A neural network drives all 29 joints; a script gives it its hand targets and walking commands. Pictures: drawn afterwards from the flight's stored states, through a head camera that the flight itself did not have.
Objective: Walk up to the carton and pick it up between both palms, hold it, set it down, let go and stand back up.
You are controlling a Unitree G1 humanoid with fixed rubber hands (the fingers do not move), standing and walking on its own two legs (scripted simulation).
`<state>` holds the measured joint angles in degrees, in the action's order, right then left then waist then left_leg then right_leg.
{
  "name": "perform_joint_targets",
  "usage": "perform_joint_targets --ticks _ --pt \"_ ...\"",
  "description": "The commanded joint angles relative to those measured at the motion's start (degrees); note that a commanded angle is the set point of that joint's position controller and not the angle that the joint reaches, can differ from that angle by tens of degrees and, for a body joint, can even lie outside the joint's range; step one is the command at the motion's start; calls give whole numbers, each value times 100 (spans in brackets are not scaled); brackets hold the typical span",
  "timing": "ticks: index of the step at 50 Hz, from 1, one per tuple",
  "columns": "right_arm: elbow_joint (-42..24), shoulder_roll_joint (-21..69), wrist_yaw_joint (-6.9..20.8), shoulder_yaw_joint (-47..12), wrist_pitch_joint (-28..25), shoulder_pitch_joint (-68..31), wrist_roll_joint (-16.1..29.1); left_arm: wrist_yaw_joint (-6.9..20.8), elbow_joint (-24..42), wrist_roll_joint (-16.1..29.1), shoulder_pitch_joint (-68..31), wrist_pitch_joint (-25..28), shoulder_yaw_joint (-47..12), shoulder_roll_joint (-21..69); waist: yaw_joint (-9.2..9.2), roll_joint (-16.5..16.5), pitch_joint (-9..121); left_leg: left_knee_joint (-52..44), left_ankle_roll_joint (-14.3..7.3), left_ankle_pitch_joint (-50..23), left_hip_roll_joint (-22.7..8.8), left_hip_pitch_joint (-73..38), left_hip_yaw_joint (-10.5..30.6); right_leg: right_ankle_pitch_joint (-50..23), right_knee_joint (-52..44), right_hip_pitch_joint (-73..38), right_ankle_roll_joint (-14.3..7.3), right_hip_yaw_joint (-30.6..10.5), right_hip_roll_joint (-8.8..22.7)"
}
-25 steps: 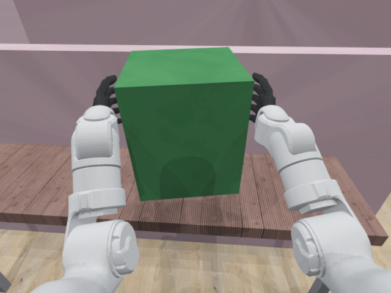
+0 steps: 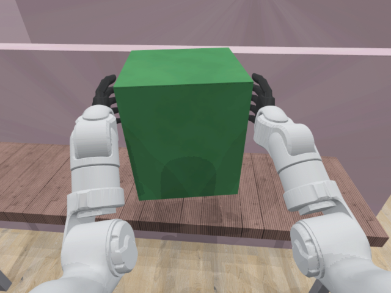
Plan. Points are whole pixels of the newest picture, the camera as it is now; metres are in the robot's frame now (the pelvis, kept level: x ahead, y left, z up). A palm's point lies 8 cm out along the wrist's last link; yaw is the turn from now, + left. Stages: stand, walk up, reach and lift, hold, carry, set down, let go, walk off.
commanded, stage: hold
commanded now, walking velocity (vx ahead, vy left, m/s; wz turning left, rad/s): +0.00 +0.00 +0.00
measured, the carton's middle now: (184, 122) +0.41 -0.01 +0.23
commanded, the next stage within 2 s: set down in 1.60 s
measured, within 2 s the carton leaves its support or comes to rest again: neither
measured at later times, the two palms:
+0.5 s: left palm (104, 114) +0.38 +0.14 +0.28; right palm (264, 112) +0.35 -0.16 +0.27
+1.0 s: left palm (103, 115) +0.39 +0.14 +0.27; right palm (260, 115) +0.36 -0.16 +0.26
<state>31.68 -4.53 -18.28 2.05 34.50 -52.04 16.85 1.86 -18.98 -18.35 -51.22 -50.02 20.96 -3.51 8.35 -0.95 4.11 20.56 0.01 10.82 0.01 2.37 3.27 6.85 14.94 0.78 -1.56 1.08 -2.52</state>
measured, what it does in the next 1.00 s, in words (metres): stands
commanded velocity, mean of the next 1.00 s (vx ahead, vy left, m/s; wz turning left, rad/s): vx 0.00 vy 0.00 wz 0.00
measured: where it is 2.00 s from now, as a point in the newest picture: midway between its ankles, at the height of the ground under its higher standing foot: outside the picture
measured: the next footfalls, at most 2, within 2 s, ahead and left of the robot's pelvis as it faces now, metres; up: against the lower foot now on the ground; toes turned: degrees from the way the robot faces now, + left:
none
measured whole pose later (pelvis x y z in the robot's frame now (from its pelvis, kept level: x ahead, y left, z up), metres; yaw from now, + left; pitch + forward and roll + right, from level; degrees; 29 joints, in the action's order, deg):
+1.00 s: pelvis +0.00 +0.00 +0.00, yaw +0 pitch -7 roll -1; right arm 33.1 -3.1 -18.4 4.4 34.6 -52.9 15.1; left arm 2.7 -22.3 -19.4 -52.8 -48.7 22.2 -3.9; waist 8.4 -1.0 3.4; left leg 21.1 -0.1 10.9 0.3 2.9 3.4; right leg 7.2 15.7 1.3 -1.4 1.1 -2.4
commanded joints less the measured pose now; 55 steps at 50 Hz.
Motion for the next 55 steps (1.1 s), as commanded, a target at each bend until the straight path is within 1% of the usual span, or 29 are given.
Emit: perform_joint_targets --ticks 1,10,20,30,40,41,42,43,44,45,46,47,48,49,50,51,52,53,54,55 --pt "-1764 3266 940 -1719 -298 -5045 888 919 709 1170 -4237 488 -2328 3446 37 343 2255 -383 111 -778 208 251 -177 -1230 93 -1154 313 -20 -146" --pt "-1711 3218 979 -1695 -306 -5037 890 901 713 1174 -4237 486 -2337 3478 37 372 2261 -377 143 -853 180 235 -173 -1168 80 -1127 277 -20 -166" --pt "-1758 3254 965 -1737 -309 -5025 922 888 753 1179 -4220 493 -2342 3455 31 335 2299 -345 126 -903 204 185 -174 -1300 85 -1147 311 -25 -155" --pt "-1811 3302 933 -1767 -299 -5021 925 896 763 1172 -4209 491 -2337 3421 26 293 2292 -352 88 -830 231 185 -177 -1375 94 -1161 353 -33 -134" --pt "-1776 3292 935 -1736 -293 -5040 896 907 715 1169 -4228 489 -2327 3427 30 305 2262 -380 84 -741 221 228 -179 -1284 89 -1141 338 -36 -134" --pt "-1611 3349 880 -1407 -293 -5106 727 1013 347 1130 -4295 499 -2107 3327 54 109 2081 -353 94 -512 267 437 -270 -1026 76 -1210 315 -79 -45" --pt "-1324 3230 892 -1386 -269 -4984 638 1061 109 979 -4149 475 -1958 3250 -7 176 1795 -455 69 -299 241 605 -252 -683 47 -1189 300 -72 -28" --pt "-1270 3255 924 -1255 -302 -5034 608 1099 123 937 -4238 476 -1952 3269 19 300 1687 -518 113 -151 204 715 -254 -478 62 -1185 259 -19 -43" --pt "-1336 3259 952 -1297 -319 -5059 581 1120 63 943 -4164 502 -1853 3221 -88 272 1846 -533 63 -78 243 789 -283 -396 50 -1261 283 -78 -35" --pt "-1427 3373 955 -1293 -345 -5153 626 1136 90 935 -4226 512 -1833 3223 -101 274 1963 -508 68 -302 228 853 -267 -660 73 -1352 258 -85 -7" --pt "-1651 3408 959 -1389 -381 -5200 663 1137 326 1042 -4353 554 -1956 3297 -55 217 2275 -423 94 -557 251 739 -253 -995 186 -1514 279 -60 -34" --pt "-1831 3373 915 -1477 -401 -5247 707 1139 285 1074 -4197 541 -1974 3347 -4 220 2401 -293 132 -917 267 507 -275 -1385 232 -1490 287 -40 -52" --pt "-1771 3369 897 -1458 -401 -5330 750 1136 490 1121 -4502 615 -2132 3328 15 362 2579 -222 173 -1041 280 402 -277 -1455 242 -1520 294 -63 -73" --pt "-1843 3312 882 -1492 -400 -5308 809 1107 539 1174 -4412 611 -2176 3340 81 343 2548 -173 240 -1213 259 356 -262 -1520 254 -1484 257 -36 -84" --pt "-2059 3396 855 -1601 -435 -5325 825 1110 725 1259 -4414 643 -2314 3442 102 361 2780 -86 245 -1390 285 217 -255 -1707 309 -1549 276 -3 -138" --pt "-2108 3322 838 -1601 -427 -5273 820 1094 762 1285 -4469 657 -2414 3422 113 420 2855 -63 260 -1452 282 153 -239 -1700 295 -1528 259 -10 -136" --pt "-2187 3234 837 -1569 -433 -5257 840 1067 743 1215 -4322 603 -2391 3499 76 532 2797 -76 323 -1574 244 50 -190 -1685 241 -1426 242 10 -167" --pt "-2097 3192 827 -1592 -400 -5240 811 1061 621 1141 -4188 558 -2293 3424 44 444 2663 -45 293 -1631 232 53 -221 -1613 273 -1384 262 65 -191" --pt "-2061 3163 834 -1523 -371 -5029 850 1070 776 1169 -4170 555 -2336 3363 140 455 2609 -93 303 -1557 241 -11 -208 -1567 222 -1284 232 7 -147" --pt "-1941 3045 848 -1567 -321 -4965 762 1085 602 1072 -3983 489 -2213 3312 73 368 2311 -150 289 -1391 234 118 -189 -1378 172 -1279 262 54 -155"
